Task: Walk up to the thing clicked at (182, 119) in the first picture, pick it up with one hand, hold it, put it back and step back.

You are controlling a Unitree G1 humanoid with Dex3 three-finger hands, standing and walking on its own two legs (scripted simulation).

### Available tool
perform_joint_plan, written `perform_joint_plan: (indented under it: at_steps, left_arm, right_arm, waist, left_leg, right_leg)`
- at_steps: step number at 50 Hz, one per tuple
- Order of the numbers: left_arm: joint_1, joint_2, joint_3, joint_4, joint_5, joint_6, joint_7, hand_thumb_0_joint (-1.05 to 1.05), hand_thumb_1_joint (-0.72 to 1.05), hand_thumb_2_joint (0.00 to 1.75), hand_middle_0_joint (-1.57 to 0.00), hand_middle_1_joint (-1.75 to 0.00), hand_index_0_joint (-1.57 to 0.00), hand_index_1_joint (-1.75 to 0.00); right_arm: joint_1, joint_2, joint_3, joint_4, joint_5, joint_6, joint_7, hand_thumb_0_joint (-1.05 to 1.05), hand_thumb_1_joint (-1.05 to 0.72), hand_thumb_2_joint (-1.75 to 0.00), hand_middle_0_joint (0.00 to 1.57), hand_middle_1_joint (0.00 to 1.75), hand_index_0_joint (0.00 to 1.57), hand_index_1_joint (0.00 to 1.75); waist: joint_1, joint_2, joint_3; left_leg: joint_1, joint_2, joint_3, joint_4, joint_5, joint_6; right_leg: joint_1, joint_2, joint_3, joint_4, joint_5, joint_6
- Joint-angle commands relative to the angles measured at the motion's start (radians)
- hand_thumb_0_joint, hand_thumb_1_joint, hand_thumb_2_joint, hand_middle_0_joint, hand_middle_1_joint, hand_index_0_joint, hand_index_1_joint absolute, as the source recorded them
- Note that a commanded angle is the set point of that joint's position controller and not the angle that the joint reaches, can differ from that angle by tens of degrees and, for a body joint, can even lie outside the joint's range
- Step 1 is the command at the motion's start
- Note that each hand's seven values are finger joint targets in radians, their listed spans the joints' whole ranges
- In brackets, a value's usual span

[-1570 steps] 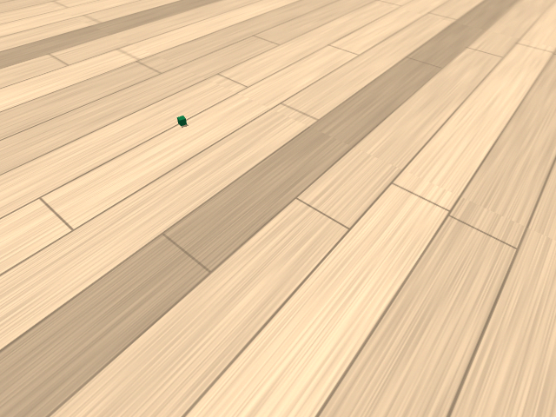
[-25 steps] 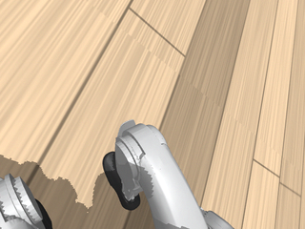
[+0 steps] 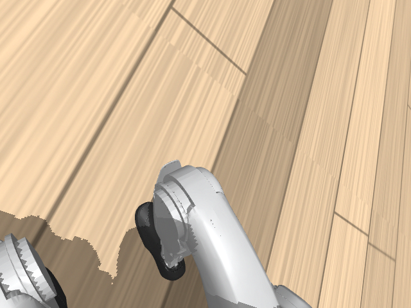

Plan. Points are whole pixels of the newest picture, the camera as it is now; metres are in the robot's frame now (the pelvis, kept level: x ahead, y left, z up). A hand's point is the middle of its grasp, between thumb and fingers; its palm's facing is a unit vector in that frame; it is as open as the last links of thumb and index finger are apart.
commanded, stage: open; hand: left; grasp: from above
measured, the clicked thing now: out of the picture +0.47 +0.35 -0.30
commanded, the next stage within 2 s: withdraw in 0.54 s
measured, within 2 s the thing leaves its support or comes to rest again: neither
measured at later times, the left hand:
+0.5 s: hand out of the picture +0.46 +0.34 -0.26, palm faces -0.36 -0.27 -0.89, open 13.2 cm
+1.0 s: hand out of the picture +0.47 +0.37 -0.18, palm faces -0.29 -0.15 -0.94, open 13.4 cm
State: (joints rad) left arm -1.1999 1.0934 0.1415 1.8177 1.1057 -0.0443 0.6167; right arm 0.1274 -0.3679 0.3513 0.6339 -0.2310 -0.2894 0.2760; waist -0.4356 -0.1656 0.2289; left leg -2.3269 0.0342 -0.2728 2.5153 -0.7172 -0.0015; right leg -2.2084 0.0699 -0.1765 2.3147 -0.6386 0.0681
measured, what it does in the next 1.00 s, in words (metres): stands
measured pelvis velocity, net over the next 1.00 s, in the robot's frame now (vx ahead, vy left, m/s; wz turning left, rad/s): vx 0.01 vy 0.00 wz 0.02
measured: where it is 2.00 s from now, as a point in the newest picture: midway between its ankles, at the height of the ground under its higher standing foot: (117, 287)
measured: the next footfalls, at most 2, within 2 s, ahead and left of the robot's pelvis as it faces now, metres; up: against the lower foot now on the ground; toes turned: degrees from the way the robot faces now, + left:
none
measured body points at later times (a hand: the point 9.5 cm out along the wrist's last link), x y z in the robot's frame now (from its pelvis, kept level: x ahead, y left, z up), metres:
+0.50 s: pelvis +0.00 +0.00 +0.00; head +0.30 +0.13 +0.31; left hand +0.47 +0.35 -0.21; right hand +0.03 -0.25 -0.04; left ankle +0.06 +0.13 -0.28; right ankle +0.12 -0.12 -0.28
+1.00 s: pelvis +0.01 +0.00 +0.01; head +0.26 +0.13 +0.36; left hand +0.48 +0.37 -0.13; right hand +0.06 -0.25 -0.06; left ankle +0.06 +0.13 -0.28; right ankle +0.12 -0.12 -0.28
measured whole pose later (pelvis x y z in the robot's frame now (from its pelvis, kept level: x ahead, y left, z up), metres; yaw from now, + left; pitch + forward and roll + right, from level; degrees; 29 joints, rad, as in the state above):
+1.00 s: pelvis +0.01 +0.00 +0.01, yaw +1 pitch +32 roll -15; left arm -0.95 0.93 0.14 1.36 1.13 -0.04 0.43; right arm 0.18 -0.34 0.24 0.67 -0.18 -0.19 0.29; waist -0.34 -0.05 0.05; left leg -2.33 0.03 -0.25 2.47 -0.73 -0.01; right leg -2.22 0.05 -0.16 2.30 -0.66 0.05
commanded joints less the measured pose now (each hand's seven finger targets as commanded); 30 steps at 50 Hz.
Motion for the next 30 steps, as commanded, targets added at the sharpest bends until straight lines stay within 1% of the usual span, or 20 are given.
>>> perform_joint_plan:
  at_steps: [1, 4, 5, 6, 7, 8, 9, 10, 11, 13, 14, 15, 16, 17, 18, 23, 24, 25, 27, 30]
  left_arm:
    - [-0.214, 0.224, 0.004, -0.096, 0.003, -0.011, 0.041, 0.00, -0.26, 0.76, -0.35, -0.74, -0.33, -0.75]
    - [-0.218, 0.222, 0.002, -0.104, 0.008, -0.014, 0.045, 0.00, -0.28, 0.79, -0.33, -0.76, -0.32, -0.77]
    - [-0.257, 0.209, -0.015, -0.155, 0.005, -0.019, 0.045, 0.00, -0.28, 0.79, -0.32, -0.77, -0.31, -0.78]
    - [-0.211, 0.221, 0.006, -0.102, 0.003, -0.012, 0.048, 0.00, -0.32, 0.81, -0.29, -0.78, -0.28, -0.79]
    - [-0.252, 0.218, -0.006, -0.152, 0.007, -0.016, 0.047, 0.00, -0.31, 0.81, -0.29, -0.79, -0.28, -0.80]
    - [-0.203, 0.214, 0.000, -0.111, 0.000, -0.010, 0.046, 0.00, -0.33, 0.82, -0.28, -0.80, -0.26, -0.81]
    - [-0.202, 0.223, 0.008, -0.100, 0.005, -0.007, 0.047, 0.00, -0.33, 0.84, -0.28, -0.81, -0.26, -0.82]
    - [-0.236, 0.208, -0.009, -0.145, 0.002, -0.013, 0.045, 0.00, -0.33, 0.82, -0.27, -0.81, -0.26, -0.82]
    - [-0.196, 0.216, 0.006, -0.091, 0.000, -0.004, 0.045, 0.00, -0.35, 0.85, -0.26, -0.81, -0.24, -0.83]
    - [-0.243, 0.212, -0.007, -0.141, -0.002, -0.007, 0.040, 0.00, -0.37, 0.86, -0.24, -0.83, -0.23, -0.84]
    - [-0.197, 0.232, 0.012, -0.088, -0.008, -0.002, 0.043, 0.00, -0.36, 0.86, -0.25, -0.83, -0.23, -0.85]
    - [-0.199, 0.234, 0.013, -0.100, -0.004, -0.001, 0.041, 0.00, -0.36, 0.87, -0.25, -0.83, -0.23, -0.85]
    - [-0.237, 0.217, -0.010, -0.142, -0.012, -0.008, 0.035, 0.00, -0.37, 0.87, -0.24, -0.83, -0.22, -0.85]
    - [-0.196, 0.235, 0.008, -0.100, -0.004, -0.001, 0.036, 0.00, -0.39, 0.89, -0.23, -0.85, -0.21, -0.87]
    - [-0.236, 0.224, -0.005, -0.143, -0.005, -0.006, 0.035, 0.00, -0.38, 0.89, -0.22, -0.86, -0.21, -0.87]
    - [-0.213, 0.235, 0.002, -0.115, -0.006, -0.011, 0.040, 0.00, -0.41, 0.94, -0.21, -0.89, -0.19, -0.91]
    - [-0.243, 0.210, -0.020, -0.158, -0.006, -0.013, 0.033, 0.00, -0.43, 0.95, -0.20, -0.88, -0.18, -0.90]
    - [-0.214, 0.226, -0.002, -0.115, 0.000, -0.007, 0.036, 0.00, -0.42, 0.96, -0.19, -0.90, -0.17, -0.92]
    - [-0.233, 0.218, -0.016, -0.140, 0.000, -0.012, 0.033, 0.00, -0.42, 0.94, -0.21, -0.87, -0.18, -0.90]
    - [-0.220, 0.220, -0.006, -0.118, 0.001, -0.009, 0.039, 0.00, -0.41, 0.97, -0.20, -0.90, -0.18, -0.92]
  right_arm:
    - [0.214, -0.355, -0.091, 0.024, 0.001, 0.006, -0.011, 0.00, -0.89, -0.90, 0.20, 0.30, 0.20, 0.30]
    - [0.218, -0.347, -0.090, 0.030, 0.002, 0.008, -0.015, 0.00, -0.88, -0.90, 0.20, 0.30, 0.20, 0.30]
    - [0.203, -0.345, -0.090, 0.017, 0.000, 0.008, -0.013, 0.00, -0.88, -0.90, 0.20, 0.30, 0.20, 0.30]
    - [0.213, -0.349, -0.093, 0.032, 0.003, 0.008, -0.015, 0.00, -0.88, -0.90, 0.20, 0.30, 0.20, 0.30]
    - [0.214, -0.345, -0.090, 0.023, 0.004, 0.005, -0.011, 0.00, -0.88, -0.90, 0.20, 0.30, 0.20, 0.30]
    - [0.211, -0.349, -0.093, 0.021, 0.000, 0.008, -0.014, 0.00, -0.88, -0.90, 0.20, 0.30, 0.20, 0.30]
    - [0.220, -0.352, -0.092, 0.029, 0.004, 0.010, -0.014, 0.00, -0.88, -0.90, 0.20, 0.30, 0.20, 0.30]
    - [0.212, -0.344, -0.092, 0.017, 0.004, 0.009, -0.013, 0.00, -0.88, -0.90, 0.20, 0.30, 0.20, 0.30]
    - [0.219, -0.350, -0.091, 0.031, 0.002, 0.009, -0.014, 0.00, -0.88, -0.90, 0.20, 0.30, 0.20, 0.30]
    - [0.218, -0.347, -0.089, 0.020, 0.004, 0.008, -0.012, 0.00, -0.88, -0.90, 0.20, 0.30, 0.20, 0.30]
    - [0.215, -0.354, -0.092, 0.023, 0.001, 0.010, -0.015, 0.00, -0.88, -0.90, 0.20, 0.30, 0.20, 0.30]
    - [0.223, -0.351, -0.089, 0.017, 0.003, 0.011, -0.014, 0.00, -0.88, -0.90, 0.20, 0.30, 0.20, 0.30]
    - [0.206, -0.346, -0.091, 0.008, 0.004, 0.009, -0.015, 0.00, -0.88, -0.90, 0.20, 0.30, 0.20, 0.30]
    - [0.216, -0.355, -0.092, 0.015, 0.002, 0.011, -0.018, 0.00, -0.88, -0.90, 0.20, 0.30, 0.20, 0.30]
    - [0.212, -0.348, -0.089, 0.013, 0.005, 0.009, -0.017, 0.00, -0.88, -0.90, 0.20, 0.30, 0.20, 0.30]
    - [0.206, -0.348, -0.088, 0.018, 0.007, 0.014, -0.022, 0.00, -0.88, -0.90, 0.20, 0.30, 0.20, 0.30]
    - [0.200, -0.341, -0.087, 0.008, 0.007, 0.012, -0.021, 0.00, -0.88, -0.90, 0.20, 0.30, 0.20, 0.30]
    - [0.213, -0.352, -0.090, 0.025, 0.006, 0.014, -0.021, 0.00, -0.88, -0.90, 0.20, 0.30, 0.20, 0.30]
    - [0.211, -0.347, -0.088, 0.015, 0.004, 0.014, -0.020, 0.00, -0.88, -0.90, 0.20, 0.30, 0.20, 0.30]
    - [0.218, -0.356, -0.087, 0.025, 0.002, 0.016, -0.022, 0.00, -0.88, -0.90, 0.20, 0.30, 0.20, 0.30]
  waist:
    - [-0.062, 0.584, -0.641]
    - [-0.058, 0.594, -0.654]
    - [-0.058, 0.619, -0.654]
    - [-0.053, 0.595, -0.652]
    - [-0.058, 0.619, -0.651]
    - [-0.058, 0.588, -0.665]
    - [-0.060, 0.598, -0.657]
    - [-0.059, 0.600, -0.655]
    - [-0.063, 0.586, -0.648]
    - [-0.069, 0.597, -0.635]
    - [-0.060, 0.570, -0.640]
    - [-0.063, 0.568, -0.632]
    - [-0.065, 0.560, -0.628]
    - [-0.063, 0.564, -0.641]
    - [-0.060, 0.590, -0.636]
    - [-0.056, 0.585, -0.645]
    - [-0.066, 0.597, -0.640]
    - [-0.065, 0.609, -0.645]
    - [-0.071, 0.590, -0.639]
    - [-0.070, 0.598, -0.630]
  left_leg:
    - [0.482, 0.038, 0.095, -0.266, 0.240, -0.001]
    - [0.495, 0.039, 0.097, -0.263, 0.254, -0.002]
    - [0.498, 0.038, 0.097, -0.271, 0.241, -0.003]
    - [0.498, 0.040, 0.089, -0.271, 0.249, -0.004]
    - [0.502, 0.039, 0.091, -0.269, 0.257, -0.004]
    - [0.506, 0.039, 0.094, -0.266, 0.266, -0.002]
    - [0.501, 0.040, 0.089, -0.269, 0.270, -0.004]
    - [0.497, 0.040, 0.092, -0.264, 0.266, -0.002]
    - [0.496, 0.041, 0.091, -0.263, 0.272, -0.001]
    - [0.486, 0.039, 0.093, -0.262, 0.262, 0.001]
    - [0.476, 0.039, 0.097, -0.267, 0.241, 0.003]
    - [0.467, 0.038, 0.099, -0.264, 0.246, 0.005]
    - [0.459, 0.037, 0.101, -0.262, 0.222, 0.007]
    - [0.471, 0.037, 0.103, -0.269, 0.231, 0.005]
    - [0.474, 0.038, 0.099, -0.270, 0.230, 0.003]
    - [0.481, 0.041, 0.087, -0.277, 0.221, 0.000]
    - [0.508, 0.042, 0.084, -0.278, 0.235, -0.004]
    - [0.515, 0.044, 0.082, -0.282, 0.247, -0.006]
    - [0.495, 0.042, 0.089, -0.272, 0.245, -0.001]
    - [0.496, 0.043, 0.084, -0.277, 0.239, -0.004]
  right_leg:
    - [0.415, 0.036, -0.113, -0.188, 0.269, -0.083]
    - [0.415, 0.036, -0.113, -0.191, 0.279, -0.082]
    - [0.413, 0.038, -0.113, -0.191, 0.266, -0.086]
    - [0.409, 0.034, -0.116, -0.188, 0.274, -0.084]
    - [0.399, 0.033, -0.115, -0.182, 0.277, -0.085]
    - [0.426, 0.039, -0.114, -0.193, 0.290, -0.082]
    - [0.413, 0.034, -0.118, -0.185, 0.288, -0.083]
    - [0.415, 0.037, -0.114, -0.191, 0.286, -0.082]
    - [0.415, 0.034, -0.116, -0.192, 0.293, -0.080]
    - [0.404, 0.033, -0.112, -0.192, 0.284, -0.080]
    - [0.425, 0.036, -0.112, -0.204, 0.269, -0.080]
    - [0.433, 0.034, -0.109, -0.204, 0.275, -0.078]
    - [0.424, 0.036, -0.106, -0.206, 0.256, -0.079]
    - [0.440, 0.036, -0.107, -0.209, 0.264, -0.080]
    - [0.417, 0.036, -0.109, -0.201, 0.256, -0.082]
    - [0.412, 0.035, -0.115, -0.196, 0.250, -0.084]
    - [0.402, 0.035, -0.114, -0.189, 0.263, -0.085]
    - [0.398, 0.034, -0.118, -0.191, 0.268, -0.085]
    - [0.416, 0.039, -0.113, -0.198, 0.272, -0.082]
    - [0.399, 0.035, -0.119, -0.194, 0.267, -0.082]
